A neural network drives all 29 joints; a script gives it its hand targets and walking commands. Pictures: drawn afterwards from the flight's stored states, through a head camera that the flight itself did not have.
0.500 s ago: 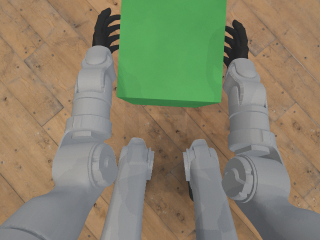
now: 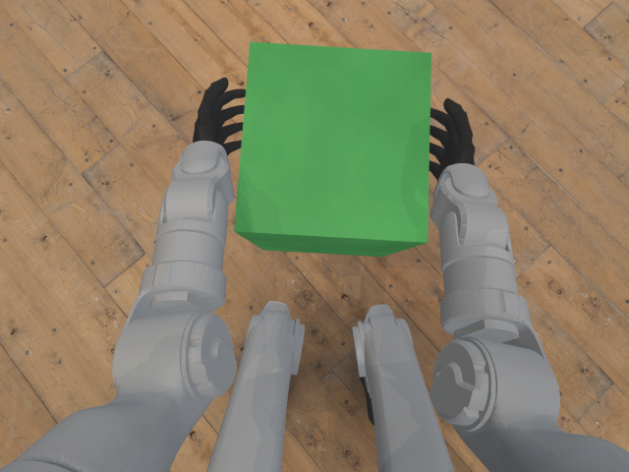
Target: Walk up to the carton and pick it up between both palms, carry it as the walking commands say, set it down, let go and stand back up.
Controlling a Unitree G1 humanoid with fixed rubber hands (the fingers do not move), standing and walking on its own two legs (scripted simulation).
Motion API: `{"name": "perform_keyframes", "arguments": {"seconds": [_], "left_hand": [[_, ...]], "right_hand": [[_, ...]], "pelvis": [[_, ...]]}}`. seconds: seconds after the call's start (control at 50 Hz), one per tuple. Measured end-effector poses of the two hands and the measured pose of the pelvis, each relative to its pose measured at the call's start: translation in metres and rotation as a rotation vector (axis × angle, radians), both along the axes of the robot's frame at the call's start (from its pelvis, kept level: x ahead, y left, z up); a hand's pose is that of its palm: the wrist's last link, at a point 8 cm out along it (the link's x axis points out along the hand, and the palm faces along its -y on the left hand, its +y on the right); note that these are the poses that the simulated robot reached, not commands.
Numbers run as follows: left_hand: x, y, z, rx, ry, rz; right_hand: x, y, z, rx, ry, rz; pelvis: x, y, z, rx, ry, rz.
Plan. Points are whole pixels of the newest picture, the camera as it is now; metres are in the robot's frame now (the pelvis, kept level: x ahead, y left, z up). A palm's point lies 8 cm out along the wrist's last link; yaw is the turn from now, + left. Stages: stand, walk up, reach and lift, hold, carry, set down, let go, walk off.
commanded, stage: reach and lift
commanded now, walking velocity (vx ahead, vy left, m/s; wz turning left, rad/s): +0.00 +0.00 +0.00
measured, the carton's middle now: (329, 171) +0.48 +0.01 -0.13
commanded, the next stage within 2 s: none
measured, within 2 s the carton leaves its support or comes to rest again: neither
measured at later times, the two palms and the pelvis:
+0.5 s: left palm (192, 136) +0.46 +0.15 +0.01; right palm (482, 159) +0.44 -0.14 +0.01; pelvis +0.02 +0.00 +0.07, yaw +0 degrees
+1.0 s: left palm (162, 126) +0.43 +0.15 +0.09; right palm (524, 150) +0.42 -0.14 +0.09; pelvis +0.05 +0.00 +0.14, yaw +1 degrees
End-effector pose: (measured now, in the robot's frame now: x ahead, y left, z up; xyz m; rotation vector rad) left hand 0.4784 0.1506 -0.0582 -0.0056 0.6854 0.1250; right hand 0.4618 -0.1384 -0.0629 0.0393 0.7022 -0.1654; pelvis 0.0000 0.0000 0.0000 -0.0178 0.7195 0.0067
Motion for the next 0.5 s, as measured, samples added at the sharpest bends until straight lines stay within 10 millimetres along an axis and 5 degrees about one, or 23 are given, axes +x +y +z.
{"name": "perform_keyframes", "arguments": {"seconds": [0.5], "left_hand": [[-0.02, -0.001, 0.073, -0.009, -0.001, 0.005]], "right_hand": [[-0.019, -0.001, 0.075, 0.003, -0.001, -0.007]], "pelvis": [[0.021, 0.004, 0.065, -0.002, -0.089, 0.007]]}}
